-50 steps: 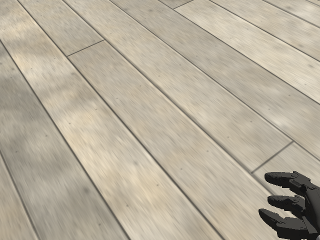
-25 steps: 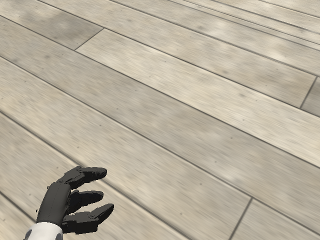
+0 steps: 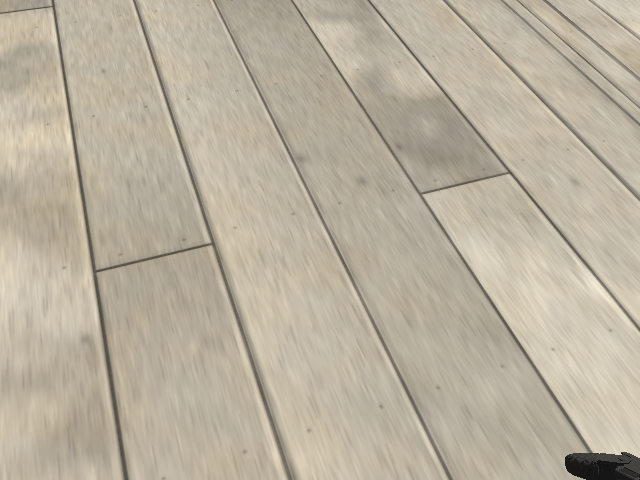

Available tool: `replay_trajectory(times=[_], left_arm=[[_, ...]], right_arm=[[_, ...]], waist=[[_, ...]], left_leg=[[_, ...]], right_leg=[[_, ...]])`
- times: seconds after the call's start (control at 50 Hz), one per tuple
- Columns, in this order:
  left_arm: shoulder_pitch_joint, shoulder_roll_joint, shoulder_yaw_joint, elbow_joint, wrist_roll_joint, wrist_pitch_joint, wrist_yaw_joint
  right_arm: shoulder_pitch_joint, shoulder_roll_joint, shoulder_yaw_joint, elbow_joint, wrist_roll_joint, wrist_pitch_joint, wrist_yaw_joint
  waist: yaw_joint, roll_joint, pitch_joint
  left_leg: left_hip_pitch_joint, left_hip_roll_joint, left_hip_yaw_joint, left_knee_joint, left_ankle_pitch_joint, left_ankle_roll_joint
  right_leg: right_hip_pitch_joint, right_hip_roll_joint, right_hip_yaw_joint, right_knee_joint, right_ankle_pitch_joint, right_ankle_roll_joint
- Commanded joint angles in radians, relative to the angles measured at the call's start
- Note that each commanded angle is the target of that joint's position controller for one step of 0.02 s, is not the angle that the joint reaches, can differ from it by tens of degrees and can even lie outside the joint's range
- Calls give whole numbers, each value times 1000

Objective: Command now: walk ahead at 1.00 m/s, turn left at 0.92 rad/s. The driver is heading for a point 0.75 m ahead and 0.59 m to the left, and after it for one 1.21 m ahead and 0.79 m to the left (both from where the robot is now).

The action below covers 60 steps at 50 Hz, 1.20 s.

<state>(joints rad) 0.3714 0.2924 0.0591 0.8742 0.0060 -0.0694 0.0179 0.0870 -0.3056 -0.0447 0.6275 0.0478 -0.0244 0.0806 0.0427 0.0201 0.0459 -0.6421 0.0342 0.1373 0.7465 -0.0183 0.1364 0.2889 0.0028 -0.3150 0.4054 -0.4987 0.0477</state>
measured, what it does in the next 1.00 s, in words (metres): walks ahead, turning left: left foot, then right foot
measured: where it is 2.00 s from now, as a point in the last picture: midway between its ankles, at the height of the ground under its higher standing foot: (102, 237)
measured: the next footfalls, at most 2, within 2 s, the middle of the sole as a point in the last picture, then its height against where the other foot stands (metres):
left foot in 0.02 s outside the picture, level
right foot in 0.44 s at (380, 408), level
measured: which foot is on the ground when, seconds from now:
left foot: up 0.00-0.00, down 0.02-0.42, up 0.44-0.90, down 0.92-1.00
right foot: down 0.00-0.02, up 0.04-0.42, down 0.44-0.90, up 0.92-1.00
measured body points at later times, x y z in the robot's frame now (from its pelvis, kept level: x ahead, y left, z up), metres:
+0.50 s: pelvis +0.45 -0.02 +0.01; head +0.48 -0.01 +0.46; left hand +0.54 +0.31 -0.04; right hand +0.65 -0.26 -0.09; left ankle +0.23 +0.02 -0.61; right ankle +0.61 -0.11 -0.70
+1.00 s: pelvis +0.77 +0.21 +0.00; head +0.78 +0.24 +0.45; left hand +0.59 +0.43 -0.12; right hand +1.09 +0.20 -0.08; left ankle +0.81 +0.30 -0.70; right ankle +0.77 -0.05 -0.55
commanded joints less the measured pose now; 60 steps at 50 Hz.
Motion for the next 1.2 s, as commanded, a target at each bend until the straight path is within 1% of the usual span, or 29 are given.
replay_trajectory(times=[0.02,0.04,0.06,0.08,0.1,0.12,0.18,0.24,0.28,0.36,0.42,0.44,0.46,0.48,0.5,0.54,0.62,0.78,0.84,0.9,0.92,0.94,0.96,0.98,1.0,1.02,1.08,1.14,1.2], left_arm=[[-206,200,41,-128,-19,-14,-6],[-96,-9,-19,-183,4,-62,-25],[-107,48,-29,-263,-29,-110,-39],[-260,148,-8,-283,-54,-129,-41],[-293,132,-8,-294,-53,-129,-33],[-263,108,-13,-276,-28,-118,-25],[-216,116,1,-251,-3,-68,-16],[-409,45,-22,-322,19,-59,-15],[-478,10,-28,-355,5,-60,-26],[-478,98,14,-366,-47,-69,-30],[-163,183,72,-299,-62,-77,-20],[78,222,78,-264,-46,-67,-7],[96,315,82,-246,15,-66,-28],[2,227,67,-270,7,-59,-36],[-58,144,50,-280,-6,-50,-29],[-79,123,42,-234,8,-37,-24],[-91,45,21,-157,-12,-52,-24],[-23,136,25,-97,12,-46,-3],[21,221,37,-84,15,-30,16],[-73,291,59,-129,4,-2,31],[-158,262,54,-162,-12,-10,20],[-153,43,-6,-187,25,-46,0],[-38,0,-36,-279,-20,-97,-15],[-186,130,-17,-310,-38,-129,-22],[-234,136,-11,-325,-58,-137,-21],[-207,118,-12,-299,-41,-128,-15],[-123,126,1,-253,-11,-67,-12],[-305,38,-32,-313,24,-56,-16],[-430,5,-42,-344,10,-66,-34]], right_arm=[[568,-253,-117,98,16,33,-37],[461,-284,-99,78,-8,24,-36],[383,-224,-75,2,-45,-11,-33],[391,-164,-70,-5,-47,-34,-30],[346,-151,-63,3,-49,-54,-23],[282,-153,-62,-8,-49,-70,-22],[193,-121,-49,-27,-40,-73,-50],[218,-113,-49,-13,-19,-65,-89],[246,-141,-63,2,-13,-51,-98],[293,-117,-70,28,4,-42,-106],[254,-93,-64,10,-28,-27,-95],[246,-2,-29,-23,-60,-27,-83],[437,99,2,-78,16,-40,-78],[397,6,2,-54,51,-32,-89],[272,-68,-14,-60,22,-25,-90],[146,-81,-26,-83,-29,-20,-83],[120,-29,-22,-113,5,14,-57],[-95,-33,-9,-158,-4,-10,-14],[-139,-57,-20,-175,0,-24,11],[262,-182,-91,-81,16,5,-2],[519,-236,-125,3,10,15,-22],[514,-233,-107,50,-1,17,-37],[383,-244,-85,-38,-38,-14,-35],[399,-185,-88,-49,-41,-30,-38],[357,-164,-79,-38,-45,-51,-37],[280,-147,-72,-42,-45,-64,-33],[165,-85,-49,-44,-47,-71,-55],[212,-62,-38,4,-35,-68,-90],[299,-90,-46,53,-27,-68,-92]], waist=[[-360,16,-145],[-152,403,-122],[-124,330,-304],[-169,111,-186],[-105,-66,-85],[-49,-117,-47],[16,-85,16],[-53,-58,72],[-104,-12,46],[-112,80,3],[75,114,-161],[165,9,-354],[10,-525,-463],[26,-470,-343],[61,-306,-198],[40,-70,-73],[-19,-120,0],[21,0,141],[-6,-73,82],[-257,-193,-119],[-374,-102,-186],[-260,222,-112],[-107,325,-328],[-187,121,-291],[-128,-19,-138],[-57,-134,-61],[35,-84,31],[-40,-34,83],[-134,-3,72]], left_leg=[[838,-60,-102,-37,-98,109],[974,46,-500,-109,-153,248],[1042,220,-1005,-412,-639,360],[918,224,-1043,-549,-753,278],[746,211,-996,-568,-719,237],[599,185,-931,-538,-607,236],[340,59,-677,-541,-390,210],[171,-36,-495,-538,-223,167],[114,-59,-459,-524,-269,112],[334,-13,-565,-412,-362,59],[408,-27,-539,-54,-35,-11],[216,-66,-462,313,-142,-44],[-120,-158,-368,671,-592,-81],[-262,-51,-323,790,-460,-83],[-284,-23,-273,798,-375,-86],[-190,53,-255,693,-296,-78],[-181,128,-251,601,-264,-65],[-203,73,-94,223,72,-57],[30,-49,62,62,55,-13],[498,-116,44,71,-109,59],[848,-70,-79,-92,-11,120],[983,0,-260,-42,6,154],[1127,189,-855,-255,-381,374],[1053,223,-1014,-489,-651,331],[872,220,-990,-552,-666,286],[682,185,-910,-548,-572,253],[364,65,-639,-553,-380,217],[174,-27,-410,-554,-161,167],[149,-36,-359,-548,-183,111]], right_leg=[[-585,-112,90,877,906,-76],[-986,86,225,1287,-90,-41],[-1167,91,451,1312,-51,-86],[-1173,35,467,1190,58,-127],[-1132,1,464,1061,131,-133],[-1054,-33,482,980,161,-115],[-899,-85,481,757,188,-40],[-784,-53,399,422,427,19],[-645,-5,359,246,598,36],[-617,-10,449,100,591,44],[-331,-27,417,143,404,-6],[28,-170,574,222,172,-39],[237,-415,1252,-95,-303,-205],[143,-426,1350,-175,-551,-216],[10,-382,1143,-167,-399,-189],[-219,-296,818,-136,10,-159],[-331,-251,540,-180,242,-144],[-302,-203,169,-280,619,-85],[-245,-199,78,-158,1323,-32],[-316,-258,100,334,1798,-64],[-539,-178,104,712,1394,-67],[-892,23,164,1165,-5,-62],[-1166,70,403,1322,-113,-75],[-1213,25,471,1204,30,-109],[-1198,-7,472,1068,109,-115],[-1101,-48,478,975,160,-96],[-934,-118,461,774,212,-17],[-826,-115,358,489,493,25],[-662,-55,308,234,777,20]])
